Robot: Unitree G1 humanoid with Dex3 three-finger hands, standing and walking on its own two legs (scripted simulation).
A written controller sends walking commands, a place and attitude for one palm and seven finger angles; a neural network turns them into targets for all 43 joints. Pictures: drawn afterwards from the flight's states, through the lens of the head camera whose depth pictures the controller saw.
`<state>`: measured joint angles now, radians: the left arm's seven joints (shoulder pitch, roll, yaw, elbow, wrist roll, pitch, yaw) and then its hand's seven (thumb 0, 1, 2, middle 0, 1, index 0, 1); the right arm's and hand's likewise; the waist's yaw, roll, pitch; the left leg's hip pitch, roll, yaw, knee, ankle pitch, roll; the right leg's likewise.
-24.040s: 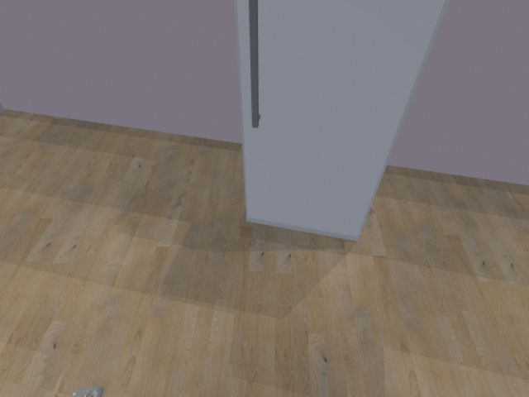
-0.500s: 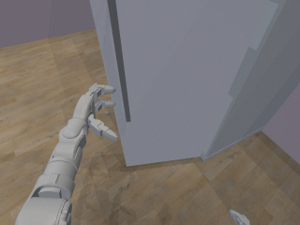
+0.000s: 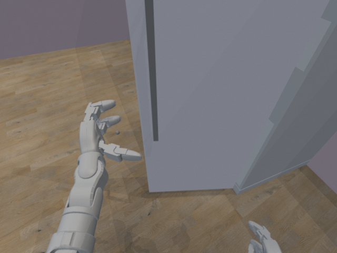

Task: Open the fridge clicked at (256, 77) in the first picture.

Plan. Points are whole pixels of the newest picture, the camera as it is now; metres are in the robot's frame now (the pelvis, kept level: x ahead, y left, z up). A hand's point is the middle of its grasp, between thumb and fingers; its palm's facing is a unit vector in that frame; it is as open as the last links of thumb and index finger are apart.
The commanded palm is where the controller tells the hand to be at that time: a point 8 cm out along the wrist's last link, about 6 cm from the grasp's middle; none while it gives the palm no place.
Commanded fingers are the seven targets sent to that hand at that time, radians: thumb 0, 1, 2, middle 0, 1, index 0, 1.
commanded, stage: draw the hand back to the body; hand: left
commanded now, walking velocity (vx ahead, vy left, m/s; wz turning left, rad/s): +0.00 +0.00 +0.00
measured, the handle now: (153, 83) +0.56 +0.09 +0.12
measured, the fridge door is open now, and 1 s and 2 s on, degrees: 70 70 70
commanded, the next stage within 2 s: step back with the hand held close in 1.42 s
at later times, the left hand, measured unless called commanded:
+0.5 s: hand (78, 161) +0.26 +0.20 +0.14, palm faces +0.27 -0.94 -0.21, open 13.9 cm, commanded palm +0.22 +0.24 +0.15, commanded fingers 0.00 -0.04 0.44 -0.23 -0.85 -0.23 -0.85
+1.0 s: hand (19, 172) +0.21 +0.28 +0.17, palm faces +0.46 -0.82 -0.34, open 9.2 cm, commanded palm +0.16 +0.31 +0.19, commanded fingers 0.00 0.86 0.88 -0.20 -0.32 -0.20 -0.32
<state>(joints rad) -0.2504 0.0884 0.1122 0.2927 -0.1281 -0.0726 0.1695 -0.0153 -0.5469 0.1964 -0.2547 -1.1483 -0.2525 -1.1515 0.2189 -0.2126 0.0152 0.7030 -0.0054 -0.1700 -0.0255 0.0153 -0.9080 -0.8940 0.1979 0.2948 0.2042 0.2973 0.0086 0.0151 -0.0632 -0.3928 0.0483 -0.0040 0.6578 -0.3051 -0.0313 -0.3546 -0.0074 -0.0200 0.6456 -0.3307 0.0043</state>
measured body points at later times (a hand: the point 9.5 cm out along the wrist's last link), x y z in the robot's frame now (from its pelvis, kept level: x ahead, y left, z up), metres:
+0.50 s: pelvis +0.00 +0.00 +0.01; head -0.02 -0.01 +0.46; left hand +0.24 +0.25 +0.15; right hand +0.20 -0.22 -0.06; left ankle +0.02 +0.14 -0.72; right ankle +0.00 -0.12 -0.72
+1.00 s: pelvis +0.01 +0.01 +0.02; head -0.02 +0.00 +0.47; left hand +0.18 +0.32 +0.19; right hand +0.19 -0.21 -0.07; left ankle +0.02 +0.14 -0.72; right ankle +0.00 -0.12 -0.72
